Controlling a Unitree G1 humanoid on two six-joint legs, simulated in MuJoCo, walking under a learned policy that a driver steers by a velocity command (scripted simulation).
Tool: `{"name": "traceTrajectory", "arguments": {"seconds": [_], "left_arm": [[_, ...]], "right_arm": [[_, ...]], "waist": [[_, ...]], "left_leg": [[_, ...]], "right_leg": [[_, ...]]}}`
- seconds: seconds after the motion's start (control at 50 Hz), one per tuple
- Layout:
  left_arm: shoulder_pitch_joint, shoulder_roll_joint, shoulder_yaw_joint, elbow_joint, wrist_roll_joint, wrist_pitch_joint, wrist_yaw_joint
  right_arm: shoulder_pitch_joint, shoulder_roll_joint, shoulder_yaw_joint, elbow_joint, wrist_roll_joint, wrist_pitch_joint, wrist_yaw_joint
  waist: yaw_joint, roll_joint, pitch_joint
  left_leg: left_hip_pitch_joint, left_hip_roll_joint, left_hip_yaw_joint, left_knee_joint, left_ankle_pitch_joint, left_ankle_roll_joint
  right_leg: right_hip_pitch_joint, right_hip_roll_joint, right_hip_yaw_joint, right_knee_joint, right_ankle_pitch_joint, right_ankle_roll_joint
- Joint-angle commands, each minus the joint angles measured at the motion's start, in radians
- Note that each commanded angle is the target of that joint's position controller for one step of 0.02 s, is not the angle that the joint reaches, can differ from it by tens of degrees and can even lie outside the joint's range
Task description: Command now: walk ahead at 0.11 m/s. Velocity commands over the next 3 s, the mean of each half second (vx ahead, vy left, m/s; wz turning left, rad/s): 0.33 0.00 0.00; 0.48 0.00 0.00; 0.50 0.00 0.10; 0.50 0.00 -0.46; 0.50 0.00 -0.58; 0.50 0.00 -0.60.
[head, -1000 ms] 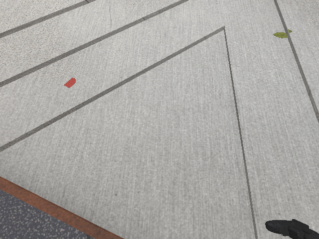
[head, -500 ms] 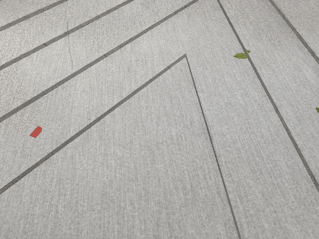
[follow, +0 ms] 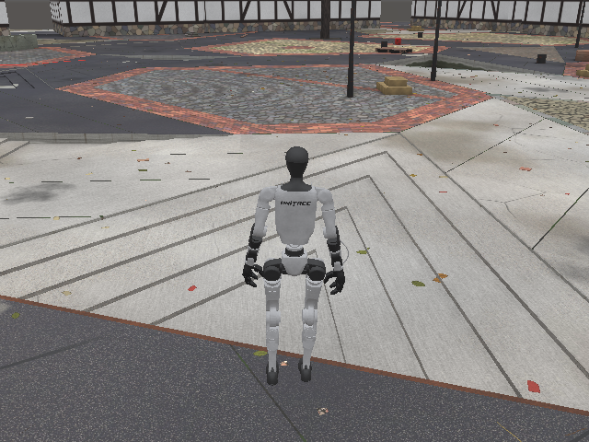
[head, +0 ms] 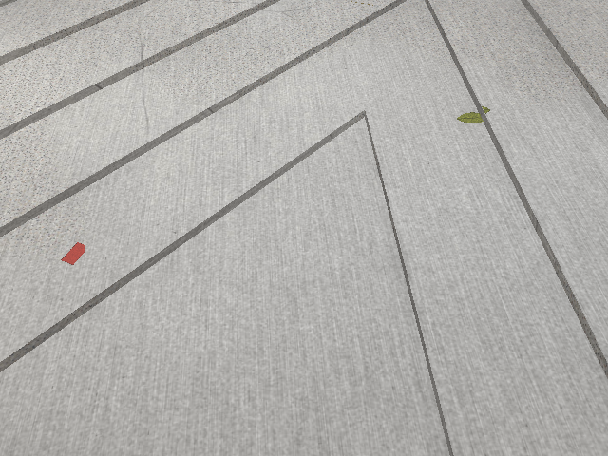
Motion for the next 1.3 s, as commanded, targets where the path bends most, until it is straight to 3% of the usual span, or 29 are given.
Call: {"name": "traceTrajectory", "arguments": {"seconds": [0.02,0.08,0.14,0.26,0.34,0.38,0.4,0.42,0.44,0.48,0.54,0.62,0.64,0.76,0.82,0.92,0.96,0.98,1.0,1.02,1.04,1.06,1.08,1.1,1.12,1.14,1.2,1.24,1.3], "left_arm": [[0.068,0.158,0.043,-0.008,0.001,0.006,0.003],[0.135,0.181,0.070,0.008,0.014,0.017,-0.002],[0.160,0.190,0.084,0.011,0.025,-0.005,-0.007],[0.120,0.182,0.091,-0.006,0.010,-0.023,-0.010],[0.077,0.188,0.099,-0.015,0.008,-0.026,-0.024],[0.053,0.159,0.090,-0.027,0.016,-0.030,-0.023],[0.054,0.084,0.069,-0.059,0.011,-0.035,-0.030],[0.057,0.141,0.086,-0.066,0.036,-0.027,-0.029],[0.065,0.168,0.095,-0.061,0.034,-0.027,-0.031],[0.071,0.145,0.096,-0.040,0.030,-0.028,-0.045],[0.011,0.135,0.104,-0.046,0.047,-0.010,-0.060],[-0.141,0.138,0.123,-0.095,0.028,-0.003,-0.056],[-0.184,0.125,0.116,-0.112,0.026,-0.008,-0.062],[-0.321,0.102,0.109,-0.156,0.041,-0.013,-0.082],[-0.402,0.102,0.102,-0.189,0.047,-0.022,-0.084],[-0.468,0.062,0.078,-0.228,0.029,-0.063,-0.076],[-0.279,0.068,0.081,-0.160,0.042,-0.067,-0.062],[-0.095,0.107,0.095,-0.094,0.044,-0.062,-0.051],[0.146,0.142,0.117,-0.023,0.044,-0.055,-0.045],[0.224,0.216,0.137,0.035,0.070,-0.057,-0.048],[0.288,0.280,0.145,0.022,0.070,-0.073,-0.049],[0.312,0.224,0.139,0.003,0.051,-0.071,-0.056],[0.206,0.198,0.136,-0.025,0.048,-0.073,-0.043],[0.151,0.152,0.130,-0.028,0.064,-0.081,-0.021],[0.097,0.115,0.109,-0.032,0.050,-0.098,-0.012],[0.041,0.117,0.102,-0.014,0.026,-0.111,-0.005],[-0.013,0.107,0.097,-0.002,0.018,-0.130,-0.016],[-0.059,0.095,0.093,-0.023,0.008,-0.137,-0.028],[0.036,0.096,0.089,0.018,0.002,-0.116,-0.039]], "right_arm": [[0.048,-0.077,-0.015,-0.012,-0.013,-0.005,0.001],[-0.003,-0.076,-0.018,-0.046,-0.034,-0.013,0.014],[-0.057,-0.110,-0.034,-0.084,-0.015,-0.037,0.029],[-0.082,-0.102,-0.051,-0.124,-0.014,-0.044,0.053],[0.024,-0.084,-0.054,-0.106,-0.024,-0.040,0.059],[0.204,-0.141,-0.080,-0.053,-0.034,-0.051,0.044],[0.287,-0.257,-0.109,-0.047,-0.041,-0.063,0.035],[0.300,-0.280,-0.117,-0.037,-0.014,-0.063,0.045],[0.172,-0.235,-0.105,-0.081,-0.005,-0.074,0.052],[0.087,-0.178,-0.095,-0.117,-0.005,-0.087,0.053],[0.131,-0.167,-0.091,-0.112,-0.032,-0.116,0.043],[0.235,-0.139,-0.071,-0.076,-0.021,-0.152,0.032],[0.191,-0.164,-0.077,-0.078,-0.014,-0.158,0.026],[0.281,-0.121,-0.055,-0.054,-0.025,-0.134,-0.006],[0.338,-0.115,-0.049,-0.048,-0.046,-0.131,-0.011],[0.370,-0.121,-0.043,-0.042,-0.064,-0.121,-0.014],[0.364,-0.122,-0.040,-0.028,-0.051,-0.114,-0.009],[0.355,-0.125,-0.041,-0.023,-0.055,-0.111,-0.011],[0.279,-0.156,-0.055,-0.033,-0.031,-0.111,-0.005],[0.256,-0.115,-0.060,-0.036,-0.003,-0.101,0.002],[0.416,-0.089,-0.056,-0.059,0.070,-0.104,-0.022],[0.346,-0.131,-0.051,-0.078,0.084,-0.114,-0.035],[0.262,-0.145,-0.047,-0.105,0.052,-0.104,-0.030],[0.181,-0.125,-0.047,-0.105,0.005,-0.100,-0.025],[0.136,-0.150,-0.060,-0.116,-0.039,-0.093,-0.003],[0.102,-0.115,-0.065,-0.140,-0.052,-0.076,0.021],[0.043,-0.016,-0.045,-0.188,-0.043,-0.054,0.064],[0.013,-0.009,-0.037,-0.197,-0.023,-0.067,0.072],[-0.091,-0.042,-0.038,-0.211,-0.021,-0.073,0.068]], "waist": [[0.013,-0.083,0.029],[0.044,-0.120,0.131],[0.053,-0.100,0.114],[0.018,-0.107,0.095],[-0.047,-0.096,0.097],[-0.128,0.020,0.084],[-0.140,0.270,0.048],[-0.105,0.233,0.078],[-0.034,0.106,0.131],[0.006,0.049,0.110],[-0.004,0.011,0.098],[-0.023,0.025,0.090],[-0.004,0.031,0.118],[-0.055,0.040,0.125],[-0.100,0.012,0.153],[-0.147,-0.033,0.203],[-0.084,-0.042,0.093],[-0.003,-0.040,0.028],[0.145,-0.045,-0.084],[0.154,-0.172,-0.077],[0.072,-0.277,-0.310],[0.164,-0.182,-0.410],[0.137,-0.091,-0.371],[0.123,-0.034,-0.303],[0.074,0.020,-0.215],[-0.011,0.033,-0.065],[-0.077,-0.095,0.037],[-0.085,-0.128,0.003],[-0.037,-0.103,0.018]], "left_leg": [[-0.103,0.009,-0.013,0.069,-0.146,0.035],[-0.314,-0.006,0.025,0.219,-0.203,0.059],[-0.424,0.036,-0.039,0.375,-0.211,0.078],[-0.321,0.032,0.003,0.308,-0.099,0.060],[-0.030,-0.016,0.079,0.231,-0.039,0.044],[0.171,0.004,-0.009,0.080,-0.132,0.059],[0.237,0.251,-0.405,-0.133,-0.360,0.145],[0.161,0.336,-0.620,-0.188,-0.425,0.235],[0.057,0.321,-0.536,-0.183,-0.362,0.253],[0.015,0.270,-0.407,-0.229,-0.254,0.238],[0.047,0.231,-0.263,-0.227,0.054,0.243],[0.213,0.186,-0.154,-0.161,0.331,0.178],[0.111,0.139,-0.101,-0.170,0.258,0.160],[0.079,0.137,-0.112,0.022,0.232,0.200],[0.097,0.132,-0.127,0.134,0.199,0.199],[0.122,0.093,-0.125,0.280,0.289,0.172],[0.079,0.051,-0.106,0.508,0.430,0.161],[0.076,0.050,-0.113,0.705,0.474,0.170],[0.026,0.017,-0.070,0.968,0.528,0.152],[-0.291,-0.126,0.005,1.419,-0.294,0.118],[-0.668,-0.125,-0.112,1.655,-0.623,0.088],[-0.850,-0.074,-0.146,1.608,-0.520,0.096],[-0.926,0.002,-0.120,1.480,-0.399,0.092],[-0.872,0.036,-0.093,1.434,-0.281,0.092],[-0.782,0.056,-0.093,1.281,-0.182,0.083],[-0.631,0.079,-0.092,1.052,-0.134,0.047],[-0.408,0.100,-0.055,0.720,0.060,0.035],[-0.294,0.083,-0.014,0.524,0.217,0.073],[-0.277,0.050,0.012,0.408,0.250,0.103]], "right_leg": [[0.004,-0.181,0.246,-0.121,-0.290,-0.059],[0.013,-0.306,0.418,-0.208,-0.543,-0.168],[0.087,-0.367,0.444,-0.250,-0.334,-0.222],[0.007,-0.298,0.270,-0.250,-0.257,-0.167],[-0.224,-0.243,0.158,-0.133,-0.217,-0.126],[-0.347,-0.165,0.093,0.137,-0.120,-0.075],[-0.478,-0.036,-0.041,0.488,-0.231,-0.012],[-0.568,-0.011,0.019,0.670,-0.367,-0.017],[-0.546,-0.081,0.082,0.715,-0.290,-0.021],[-0.477,-0.145,0.058,0.696,-0.201,0.004],[-0.491,-0.152,0.035,0.717,-0.028,0.040],[-0.663,-0.142,0.064,0.619,0.069,0.058],[-0.597,-0.132,0.037,0.477,0.191,0.061],[-0.618,-0.143,-0.021,0.336,0.489,0.025],[-0.657,-0.147,-0.044,0.305,0.543,0.006],[-0.534,-0.149,-0.082,0.067,0.593,0.010],[-0.229,-0.123,-0.089,0.017,0.646,-0.003],[-0.082,-0.132,-0.072,-0.007,0.666,-0.012],[0.169,-0.159,-0.072,-0.086,0.772,-0.018],[0.426,-0.277,0.012,-0.042,0.979,-0.085],[0.911,-0.533,0.198,0.468,1.601,-0.163],[1.008,-0.598,0.310,0.407,1.516,-0.211],[0.870,-0.570,0.330,0.251,0.827,-0.262],[0.639,-0.551,0.353,0.143,0.502,-0.249],[0.406,-0.507,0.326,0.059,0.382,-0.220],[0.088,-0.475,0.236,-0.041,0.394,-0.189],[-0.229,-0.352,0.035,-0.104,0.536,-0.145],[-0.242,-0.298,-0.080,-0.094,0.599,-0.103],[-0.126,-0.303,-0.053,-0.129,0.485,-0.087]]}}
